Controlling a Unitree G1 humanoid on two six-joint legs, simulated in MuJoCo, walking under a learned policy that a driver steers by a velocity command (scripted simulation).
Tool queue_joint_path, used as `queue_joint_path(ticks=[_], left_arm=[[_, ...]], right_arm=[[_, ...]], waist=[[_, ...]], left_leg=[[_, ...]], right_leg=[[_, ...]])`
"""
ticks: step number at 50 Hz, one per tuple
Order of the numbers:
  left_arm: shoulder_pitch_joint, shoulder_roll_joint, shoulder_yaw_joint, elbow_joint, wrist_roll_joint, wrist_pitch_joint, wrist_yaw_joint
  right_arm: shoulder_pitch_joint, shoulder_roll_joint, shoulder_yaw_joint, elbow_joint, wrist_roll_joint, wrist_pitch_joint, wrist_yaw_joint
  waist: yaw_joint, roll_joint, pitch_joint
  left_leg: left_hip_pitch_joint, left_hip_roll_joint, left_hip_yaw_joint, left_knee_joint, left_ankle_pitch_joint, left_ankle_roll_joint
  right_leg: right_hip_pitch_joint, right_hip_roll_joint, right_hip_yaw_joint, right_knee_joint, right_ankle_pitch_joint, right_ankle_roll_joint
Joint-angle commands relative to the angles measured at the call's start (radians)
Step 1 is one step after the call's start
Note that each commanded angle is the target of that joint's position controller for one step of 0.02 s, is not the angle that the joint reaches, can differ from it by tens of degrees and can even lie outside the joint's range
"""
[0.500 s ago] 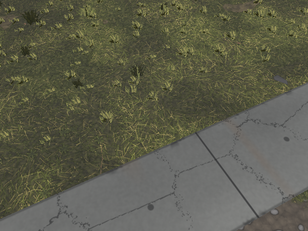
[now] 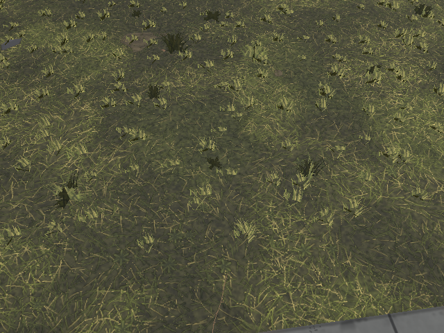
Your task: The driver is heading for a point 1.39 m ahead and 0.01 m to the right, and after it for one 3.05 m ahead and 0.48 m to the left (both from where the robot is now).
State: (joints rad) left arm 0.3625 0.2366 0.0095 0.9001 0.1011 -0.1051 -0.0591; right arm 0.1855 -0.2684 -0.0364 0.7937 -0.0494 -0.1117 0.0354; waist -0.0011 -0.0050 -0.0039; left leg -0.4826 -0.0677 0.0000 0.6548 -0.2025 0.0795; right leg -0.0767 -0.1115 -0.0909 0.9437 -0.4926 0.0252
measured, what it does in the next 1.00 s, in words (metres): goes down: right foot, then left foot 0.16 m lower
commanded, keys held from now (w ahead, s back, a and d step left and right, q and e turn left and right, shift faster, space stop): w+q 0.28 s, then w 0.16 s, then w+e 0.56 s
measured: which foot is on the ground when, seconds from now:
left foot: down 0.00-0.36, up 0.38-0.90, down 0.92-1.00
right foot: up 0.00-0.34, down 0.36-0.94, up 0.96-1.00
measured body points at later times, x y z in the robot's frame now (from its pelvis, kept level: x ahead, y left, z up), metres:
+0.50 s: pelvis +0.29 -0.02 +0.02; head +0.30 -0.01 +0.47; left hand +0.32 +0.25 -0.11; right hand +0.45 -0.25 -0.10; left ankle +0.20 +0.09 -0.61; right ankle +0.34 -0.10 -0.72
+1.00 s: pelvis +0.56 +0.12 -0.15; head +0.57 +0.13 +0.30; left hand +0.43 +0.33 -0.29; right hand +0.76 -0.09 -0.24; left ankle +0.60 +0.24 -0.88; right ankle +0.40 -0.07 -0.62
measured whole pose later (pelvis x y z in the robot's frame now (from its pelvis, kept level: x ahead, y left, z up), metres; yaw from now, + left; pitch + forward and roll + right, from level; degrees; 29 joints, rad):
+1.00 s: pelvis +0.56 +0.12 -0.15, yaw +2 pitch +2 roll -2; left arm 0.60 0.18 0.01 0.98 -0.06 -0.05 0.03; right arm 0.12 -0.21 -0.01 0.80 0.04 -0.08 0.04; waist 0.12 0.00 -0.04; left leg -0.37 0.05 0.01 0.54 -0.23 -0.01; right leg -0.46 0.05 0.17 1.79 -0.79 0.01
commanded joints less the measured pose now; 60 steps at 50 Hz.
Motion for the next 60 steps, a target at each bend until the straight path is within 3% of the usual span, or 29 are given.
queue_joint_path(ticks=[1,4,10,15,17,18,19,20,21,23,25,28,33,35,37,38,40,44,45,46,47,48,49,50,51,53,54,57,60], left_arm=[[-0.206,0.125,0.017,-0.144,-0.024,-0.035,0.015],[-0.137,0.048,-0.009,-0.147,-0.005,-0.014,0.061],[-0.283,0.028,-0.044,-0.199,-0.038,0.025,0.054],[-0.372,0.108,-0.029,-0.219,-0.037,0.0,0.045],[-0.2,0.166,-0.004,-0.167,-0.058,-0.022,0.061],[0.032,0.205,0.013,-0.107,-0.053,-0.035,0.067],[0.195,0.249,0.016,-0.084,-0.052,-0.034,0.05],[0.2,0.214,0.014,-0.071,-0.021,-0.023,0.025],[0.081,0.169,0.013,-0.093,-0.034,-0.023,0.022],[-0.052,0.041,-0.027,-0.118,-0.049,-0.011,0.042],[-0.09,0.017,-0.029,-0.107,-0.044,-0.02,0.066],[-0.012,0.07,0.005,-0.059,-0.037,-0.03,0.053],[0.003,0.098,0.019,-0.058,-0.014,-0.033,-0.002],[0.269,0.029,0.003,0.031,-0.025,-0.047,0.054],[0.428,-0.02,-0.013,0.068,-0.021,-0.031,0.08],[0.38,-0.032,-0.025,0.038,-0.046,-0.02,0.077],[0.263,0.067,-0.015,0.002,-0.017,-0.001,0.02],[0.226,0.116,-0.003,0.004,-0.038,-0.003,0.015],[0.238,0.093,0.039,0.024,-0.173,0.047,0.087],[0.238,0.085,0.027,0.046,-0.15,0.062,0.107],[0.317,-0.003,0.02,0.092,-0.135,0.058,0.098],[0.452,-0.059,0.009,0.091,-0.17,0.048,0.091],[0.446,-0.041,0.003,0.005,-0.198,0.027,0.097],[0.281,-0.034,0.007,-0.054,-0.208,0.024,0.113],[0.104,0.015,0.026,-0.096,-0.19,0.035,0.133],[0.025,-0.039,0.021,-0.136,-0.153,0.071,0.133],[-0.014,-0.016,0.043,-0.143,-0.156,0.083,0.121],[-0.076,-0.007,0.061,-0.183,-0.111,0.073,0.101],[-0.176,-0.04,0.046,-0.232,-0.117,0.072,0.059]], right_arm=[[0.361,-0.171,-0.061,0.087,0.023,-0.019,-0.011],[0.151,-0.021,0.01,0.041,0.01,-0.023,0.007],[0.136,-0.134,-0.02,0.017,-0.016,-0.036,0.046],[0.219,-0.155,-0.038,0.01,-0.025,-0.002,0.07],[0.168,-0.148,-0.034,-0.009,-0.022,-0.01,0.063],[0.156,-0.073,-0.011,-0.024,-0.029,-0.022,0.063],[0.349,0.061,0.022,-0.018,-0.046,-0.041,0.056],[0.293,-0.02,0.005,-0.029,-0.027,-0.035,0.058],[0.191,-0.091,-0.013,-0.03,-0.026,-0.023,0.035],[0.141,-0.073,0.001,-0.03,-0.047,0.001,-0.005],[0.068,-0.006,0.03,-0.066,-0.069,0.018,-0.006],[0.046,-0.018,0.031,-0.069,-0.044,0.034,0.004],[0.041,-0.026,0.044,-0.096,-0.07,0.048,0.042],[-0.146,-0.048,0.042,-0.146,-0.072,0.037,0.007],[-0.292,-0.007,0.051,-0.168,-0.068,0.03,-0.007],[-0.259,0.022,0.07,-0.138,-0.065,0.032,0.005],[-0.228,0.039,0.083,-0.151,-0.041,0.049,0.027],[-0.151,-0.065,0.054,-0.13,-0.042,0.072,0.021],[-0.121,-0.083,-0.003,-0.109,0.15,0.035,-0.007],[0.086,-0.111,-0.015,-0.051,0.16,0.019,-0.022],[0.353,-0.121,-0.028,0.041,0.116,0.024,-0.026],[0.425,-0.163,-0.04,0.079,0.081,0.026,-0.015],[0.418,-0.258,-0.08,0.113,0.1,0.043,0.004],[0.417,-0.219,-0.074,0.142,0.1,0.059,0.003],[0.283,-0.061,-0.033,0.114,0.073,0.054,-0.007],[0.12,-0.01,-0.008,0.114,0.065,0.035,-0.02],[0.067,0.088,0.02,0.12,0.061,0.021,-0.02],[0.035,-0.009,0.005,0.114,0.01,0.013,-0.059],[0.116,-0.109,-0.026,0.135,0.033,0.013,-0.088]], waist=[[-0.177,0.096,-0.028],[0.007,0.054,-0.01],[-0.027,0.035,0.033],[-0.049,0.048,0.016],[0.035,0.047,-0.028],[0.114,-0.074,-0.171],[0.065,-0.316,-0.402],[0.107,-0.22,-0.275],[0.086,-0.08,-0.059],[0.036,-0.014,-0.059],[0.006,-0.012,-0.064],[0.025,-0.011,-0.033],[0.007,-0.04,-0.008],[0.163,-0.038,0.004],[0.246,-0.044,0.016],[0.234,-0.003,0.032],[0.156,-0.059,0.082],[0.086,-0.018,0.141],[0.087,0.005,0.116],[-0.018,0.047,0.033],[-0.086,0.105,-0.137],[-0.056,0.26,-0.261],[-0.021,0.39,-0.354],[-0.048,0.302,-0.261],[-0.045,0.06,-0.124],[0.038,0.057,0.029],[0.069,0.054,0.117],[0.072,0.133,0.131],[0.041,0.096,0.061]], left_leg=[[0.627,0.268,-0.561,-0.344,-0.093,0.227],[0.203,0.237,-0.462,-0.422,-0.021,0.229],[-0.033,0.12,-0.283,-0.432,0.103,0.188],[0.155,0.177,-0.401,-0.287,0.183,0.173],[0.139,0.131,-0.39,-0.13,0.314,0.101],[0.046,0.031,-0.303,0.155,0.277,0.026],[-0.174,-0.135,-0.19,0.529,-0.425,-0.062],[-0.451,-0.091,-0.193,0.752,-0.451,-0.059],[-0.521,-0.009,-0.194,0.821,-0.302,-0.05],[-0.369,0.095,-0.181,0.715,-0.106,-0.053],[-0.275,0.139,-0.154,0.602,-0.11,-0.079],[-0.239,0.152,-0.077,0.368,-0.056,-0.138],[0.036,0.128,0.011,0.379,0.148,-0.091],[-0.557,0.21,-0.177,0.113,0.339,-0.12],[-0.69,0.208,-0.172,-0.024,0.354,-0.142],[-0.464,0.199,-0.117,-0.208,0.538,-0.139],[0.107,0.142,0.02,-0.099,0.611,-0.112],[0.222,0.189,-0.057,-0.302,0.551,-0.092],[0.272,0.151,-0.125,-0.388,0.507,-0.071],[0.447,0.204,-0.094,-0.347,0.62,-0.071],[0.822,0.302,-0.136,-0.102,0.94,-0.058],[1.053,0.424,-0.178,0.109,1.102,-0.04],[1.02,0.557,-0.471,-0.06,0.652,0.082],[0.892,0.583,-0.553,-0.253,0.175,0.146],[0.678,0.501,-0.455,-0.375,-0.125,0.131],[0.352,0.508,-0.388,-0.366,0.051,0.134],[0.233,0.421,-0.228,-0.365,0.048,0.038],[0.011,0.286,0.031,-0.441,0.185,0.015],[0.201,0.343,0.022,-0.45,0.33,0.052]], right_leg=[[-0.774,0.038,0.184,0.371,0.056,-0.057],[-0.516,-0.01,0.203,0.259,0.137,-0.074],[-0.32,0.045,0.076,-0.225,0.425,0.011],[-0.291,0.107,0.066,-0.351,0.452,-0.009],[-0.072,0.108,0.053,-0.371,0.496,-0.073],[0.203,-0.003,0.18,-0.347,0.571,-0.195],[0.552,-0.247,0.567,-0.419,0.831,-0.488],[0.518,-0.319,0.828,-0.573,0.451,-0.491],[0.294,-0.288,0.736,-0.617,0.219,-0.399],[0.046,-0.212,0.561,-0.687,0.277,-0.358],[-0.047,-0.135,0.447,-0.733,0.393,-0.342],[-0.107,-0.06,0.313,-0.736,0.44,-0.333],[-0.416,-0.014,0.266,-0.59,0.416,-0.327],[0.224,-0.099,0.468,-0.41,0.25,-0.344],[0.331,-0.09,0.546,-0.262,0.126,-0.33],[0.09,0.001,0.441,-0.2,0.083,-0.294],[-0.543,0.057,0.374,-0.286,-0.064,-0.285],[-0.418,0.035,0.515,-0.085,-0.181,-0.219],[-0.341,0.099,0.476,0.038,0.079,-0.186],[-0.373,0.127,0.408,0.292,0.042,-0.136],[-0.635,0.193,0.343,0.652,-0.358,-0.082],[-0.902,0.175,0.302,1.041,-0.423,-0.033],[-1.018,0.124,0.225,1.216,-0.263,0.0],[-1.14,0.102,0.148,1.269,-0.125,0.016],[-1.122,0.055,0.125,1.181,0.06,-0.019],[-1.021,0.0,0.161,1.097,0.143,-0.031],[-0.972,-0.034,0.249,0.833,0.249,-0.07],[-0.685,0.019,0.183,0.274,0.508,-0.032],[-0.655,0.022,0.162,-0.018,0.598,-0.044]])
